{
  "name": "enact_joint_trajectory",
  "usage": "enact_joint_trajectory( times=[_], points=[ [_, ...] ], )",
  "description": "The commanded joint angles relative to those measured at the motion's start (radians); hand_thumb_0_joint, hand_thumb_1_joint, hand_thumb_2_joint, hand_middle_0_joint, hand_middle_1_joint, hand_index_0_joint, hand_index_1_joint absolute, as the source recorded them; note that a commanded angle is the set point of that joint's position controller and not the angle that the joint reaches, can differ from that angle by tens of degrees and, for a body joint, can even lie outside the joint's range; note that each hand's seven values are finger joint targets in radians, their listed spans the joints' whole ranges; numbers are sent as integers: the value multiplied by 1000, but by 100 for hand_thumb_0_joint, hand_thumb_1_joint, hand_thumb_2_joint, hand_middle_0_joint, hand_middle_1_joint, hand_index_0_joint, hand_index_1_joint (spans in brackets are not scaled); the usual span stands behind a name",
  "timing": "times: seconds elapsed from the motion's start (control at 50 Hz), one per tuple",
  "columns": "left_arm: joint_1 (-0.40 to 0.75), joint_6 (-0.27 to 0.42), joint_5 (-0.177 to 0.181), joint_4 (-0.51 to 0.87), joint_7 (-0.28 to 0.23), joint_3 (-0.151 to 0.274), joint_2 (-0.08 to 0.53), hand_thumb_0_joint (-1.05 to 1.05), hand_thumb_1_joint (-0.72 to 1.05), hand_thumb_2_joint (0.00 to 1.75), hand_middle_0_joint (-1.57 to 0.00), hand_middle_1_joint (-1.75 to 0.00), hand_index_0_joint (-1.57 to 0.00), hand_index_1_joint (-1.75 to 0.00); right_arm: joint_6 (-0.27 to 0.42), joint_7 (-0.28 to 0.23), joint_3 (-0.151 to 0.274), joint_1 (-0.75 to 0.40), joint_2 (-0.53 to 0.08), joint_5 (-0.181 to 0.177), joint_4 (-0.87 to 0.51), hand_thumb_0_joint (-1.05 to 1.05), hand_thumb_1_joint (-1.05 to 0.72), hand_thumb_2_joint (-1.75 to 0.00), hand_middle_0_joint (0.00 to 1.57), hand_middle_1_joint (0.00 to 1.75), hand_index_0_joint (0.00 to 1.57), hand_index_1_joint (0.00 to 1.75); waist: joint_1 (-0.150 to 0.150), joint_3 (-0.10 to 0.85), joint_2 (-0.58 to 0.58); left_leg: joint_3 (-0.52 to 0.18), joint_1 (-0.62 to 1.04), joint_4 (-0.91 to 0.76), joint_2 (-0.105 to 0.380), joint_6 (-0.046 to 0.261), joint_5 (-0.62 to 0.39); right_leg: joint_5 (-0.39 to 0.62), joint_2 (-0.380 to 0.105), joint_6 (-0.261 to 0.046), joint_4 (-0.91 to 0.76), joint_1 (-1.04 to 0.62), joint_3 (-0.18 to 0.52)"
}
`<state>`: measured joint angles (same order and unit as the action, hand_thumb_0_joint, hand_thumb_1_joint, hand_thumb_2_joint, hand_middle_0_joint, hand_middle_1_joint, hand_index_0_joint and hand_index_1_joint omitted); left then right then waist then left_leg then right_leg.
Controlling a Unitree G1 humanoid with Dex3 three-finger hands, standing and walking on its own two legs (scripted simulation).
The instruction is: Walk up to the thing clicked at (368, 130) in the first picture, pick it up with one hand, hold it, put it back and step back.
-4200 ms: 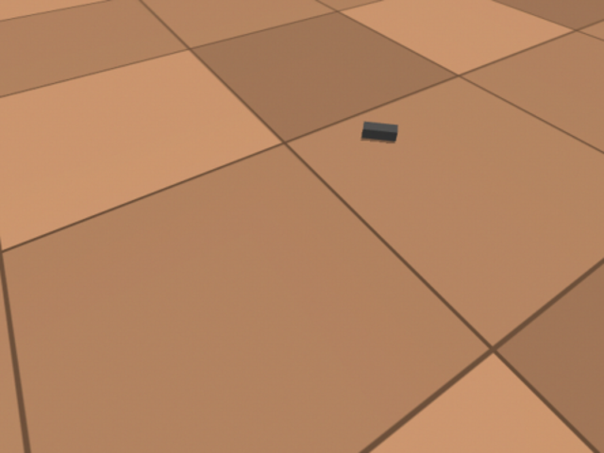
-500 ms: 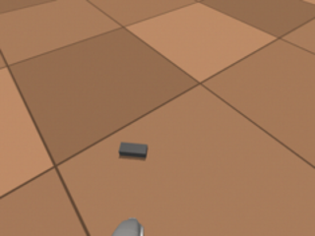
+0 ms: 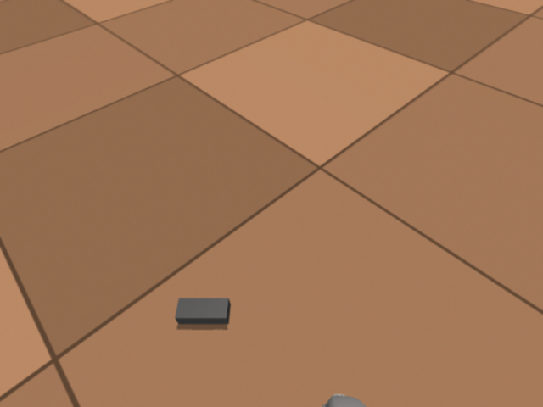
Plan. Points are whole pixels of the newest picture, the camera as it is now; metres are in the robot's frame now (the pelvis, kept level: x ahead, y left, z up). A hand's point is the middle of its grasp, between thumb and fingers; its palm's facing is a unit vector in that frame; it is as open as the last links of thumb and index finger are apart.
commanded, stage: walk up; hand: left
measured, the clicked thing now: (203, 311) +0.56 +0.28 -0.73
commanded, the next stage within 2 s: none
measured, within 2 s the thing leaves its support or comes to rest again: neither
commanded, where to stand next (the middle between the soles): +0.18 +0.02 m, yaw +2 degrees
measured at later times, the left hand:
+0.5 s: hand out of the picture +0.13 +0.25 -0.15, palm faces +0.05 -0.92 -0.38, open 7.4 cm
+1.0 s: hand out of the picture +0.09 +0.27 -0.13, palm faces +0.03 -0.92 -0.39, open 7.4 cm
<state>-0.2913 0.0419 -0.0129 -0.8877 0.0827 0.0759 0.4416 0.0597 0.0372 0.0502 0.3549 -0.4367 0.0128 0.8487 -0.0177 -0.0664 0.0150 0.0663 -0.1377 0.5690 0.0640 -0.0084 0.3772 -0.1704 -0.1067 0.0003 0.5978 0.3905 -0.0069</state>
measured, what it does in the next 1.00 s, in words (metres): steps on the spot: left foot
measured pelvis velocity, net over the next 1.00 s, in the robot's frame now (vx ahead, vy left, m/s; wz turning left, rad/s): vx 0.06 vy -0.01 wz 0.06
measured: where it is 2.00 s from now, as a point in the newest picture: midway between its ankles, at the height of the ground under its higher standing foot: outside the picture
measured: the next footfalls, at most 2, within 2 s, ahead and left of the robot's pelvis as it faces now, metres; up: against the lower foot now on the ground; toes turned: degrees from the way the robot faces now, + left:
left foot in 0.44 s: +0.14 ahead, +0.10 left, +0.00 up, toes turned +4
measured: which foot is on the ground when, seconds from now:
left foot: down 0.00-0.02, up 0.04-0.42, down 0.44-1.00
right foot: down 0.00-1.00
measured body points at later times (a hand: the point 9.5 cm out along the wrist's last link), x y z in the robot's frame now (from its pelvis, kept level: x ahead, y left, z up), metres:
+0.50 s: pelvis +0.06 -0.02 -0.01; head +0.10 -0.02 +0.44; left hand +0.13 +0.29 -0.13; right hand +0.17 -0.33 -0.13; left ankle +0.10 +0.09 -0.72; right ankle +0.10 -0.14 -0.72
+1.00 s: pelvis +0.06 -0.01 +0.01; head +0.07 -0.02 +0.46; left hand +0.08 +0.31 -0.11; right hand +0.17 -0.30 -0.12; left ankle +0.10 +0.09 -0.72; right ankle +0.08 -0.14 -0.72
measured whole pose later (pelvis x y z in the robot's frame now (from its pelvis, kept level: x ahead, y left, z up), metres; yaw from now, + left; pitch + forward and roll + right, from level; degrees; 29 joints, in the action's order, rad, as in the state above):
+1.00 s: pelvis +0.06 -0.01 +0.01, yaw +3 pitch -2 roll -1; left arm -0.20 0.04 -0.01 -1.08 0.00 0.00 0.38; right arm -0.02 0.04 0.01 0.12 -0.36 0.02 1.05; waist 0.02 -0.05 -0.04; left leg 0.01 -0.27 0.49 0.00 0.03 0.19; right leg -0.24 -0.02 0.02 0.47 0.19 -0.04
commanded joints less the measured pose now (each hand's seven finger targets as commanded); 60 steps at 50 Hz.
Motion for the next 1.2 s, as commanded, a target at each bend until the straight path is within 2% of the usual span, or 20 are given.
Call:
enact_joint_trajectory(
  times=[0.0,0.02,0.04,0.06,0.12,0.3,0.34,0.4,0.42,0.46,0.48,0.52,0.6,0.62,0.66,0.7,0.74,0.78,0.86,1.18],
  points=[
    [-257,58,-15,-3,-50,101,302,0,90,90,-20,-30,-20,-30,21,-11,19,7,-81,-4,-104,0,-90,-90,20,30,20,30,134,115,337,18,-437,456,-49,92,67,-320,-131,-68,-257,-486,295],
    [-186,58,-10,34,-66,85,325,0,90,90,-20,-30,-20,-30,7,-26,18,20,-95,-12,-88,0,-90,-90,20,30,20,30,106,57,288,-69,-532,549,-128,42,155,-215,-315,-146,-376,-408,606],
    [-123,47,4,50,-64,81,338,0,90,90,-20,-30,-20,-30,-3,-42,45,0,-187,-4,-67,0,-90,-90,20,30,20,30,93,40,238,-116,-488,585,-57,42,176,-153,-355,-238,-342,-316,643],
    [-84,42,13,65,-66,74,293,0,90,90,-20,-30,-20,-30,-2,-43,54,-14,-210,-8,-51,0,-90,-90,20,30,20,30,70,-4,188,-142,-481,605,-21,42,146,-44,-313,-260,-318,-259,537],
    [-27,43,19,69,-80,36,212,0,90,90,-20,-30,-20,-30,-16,-35,43,47,-157,-27,9,0,-90,-90,20,30,20,30,24,11,184,-144,-377,532,-30,38,23,202,-156,-177,-255,-190,197],
    [32,34,10,87,-108,21,209,0,90,90,-20,-30,-20,-30,-54,-35,36,-82,-117,-6,6,0,-90,-90,20,30,20,30,42,80,153,-83,-221,198,-37,19,-74,577,-200,-192,-114,-181,92],
    [52,25,15,83,-113,20,225,0,90,90,-20,-30,-20,-30,-59,-35,45,-106,-128,-1,4,0,-90,-90,20,30,20,30,37,80,146,-69,-184,185,-43,33,-76,549,-217,-192,-85,-141,111],
    [98,11,17,83,-117,8,218,0,90,90,-20,-30,-20,-30,-57,-35,56,-86,-145,5,24,0,-90,-90,20,30,20,30,3,82,105,-81,-67,35,-41,67,-157,276,-196,-155,-21,-33,121],
    [84,7,17,81,-116,1,197,0,90,90,-20,-30,-20,-30,-51,-37,62,-87,-173,13,22,0,-90,-90,20,30,20,30,1,96,24,-158,-47,-40,-2,89,-207,140,-153,-117,23,-12,99],
    [29,-7,33,60,-118,-17,124,0,90,90,-20,-30,-20,-30,-43,-35,68,-193,-247,11,-10,0,-90,-90,20,30,20,30,59,109,-222,-467,-68,-174,232,222,-272,-341,82,-30,203,34,-57],
    [47,-12,24,24,-125,-6,165,0,90,90,-20,-30,-20,-30,-45,-30,71,-199,-254,5,-1,0,-90,-90,20,30,20,30,26,119,-232,-487,-130,-169,256,282,-255,-422,61,-25,265,-34,-10],
    [74,-9,21,-1,-118,-4,164,0,90,90,-20,-30,-20,-30,-51,-32,51,-221,-194,5,3,0,-90,-90,20,30,20,30,28,97,-183,-366,-183,-146,181,244,-309,-394,68,-25,205,-91,-1],
    [17,10,12,-60,-119,-12,135,0,90,90,-20,-30,-20,-30,-59,-33,32,-290,-165,-8,7,0,-90,-90,20,30,20,30,66,145,-169,-245,-147,-21,93,144,-337,-78,83,-21,-92,-210,-35],
    [21,19,3,-68,-126,-11,142,0,90,90,-20,-30,-20,-30,-62,-32,19,-300,-132,-13,9,0,-90,-90,20,30,20,30,73,160,-135,-233,-173,11,92,118,-339,-41,38,-33,-140,-260,32],
    [135,22,-11,-47,-120,-1,229,0,90,90,-20,-30,-20,-30,-68,-29,20,-262,-137,-14,34,0,-90,-90,20,30,20,30,13,92,3,-171,-168,12,-3,59,-53,-202,-111,-113,-195,-114,251],
    [226,13,-8,-34,-111,-21,189,0,90,90,-20,-30,-20,-30,-68,-30,34,-228,-163,1,77,0,-90,-90,20,30,20,30,-30,26,-11,-211,-55,-77,23,69,87,-401,-90,-94,-207,64,196],
    [186,12,4,-64,-102,-35,146,0,90,90,-20,-30,-20,-30,-59,-19,32,-302,-182,1,76,0,-90,-90,20,30,20,30,14,-24,-71,-311,-162,-221,84,102,213,-352,31,-44,-159,2,65],
    [133,21,1,-96,-96,-32,140,0,90,90,-20,-30,-20,-30,-57,-13,20,-319,-166,5,77,0,-90,-90,20,30,20,30,38,-2,-38,-304,-214,-246,88,102,235,-305,44,-44,-176,-103,62],
    [157,30,-1,-106,-95,-31,162,0,90,90,-20,-30,-20,-30,-50,-11,17,-302,-151,2,112,0,-90,-90,20,30,20,30,21,37,-7,-228,-121,-196,32,61,52,-281,-13,-54,-265,-106,139],
    [193,20,13,-163,-106,-43,150,0,90,90,-20,-30,-20,-30,-41,-25,12,-310,-135,-7,192,0,-90,-90,20,30,20,30,25,132,-37,-180,15,-225,56,55,-379,122,-28,-22,-255,-270,70]
  ],
)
